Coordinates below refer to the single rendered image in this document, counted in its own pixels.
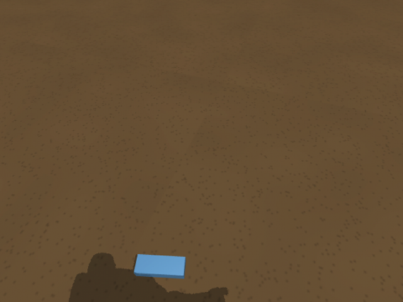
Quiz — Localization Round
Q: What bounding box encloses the carton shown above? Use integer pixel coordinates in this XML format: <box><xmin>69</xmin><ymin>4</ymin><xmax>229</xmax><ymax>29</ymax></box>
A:
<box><xmin>134</xmin><ymin>254</ymin><xmax>186</xmax><ymax>279</ymax></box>

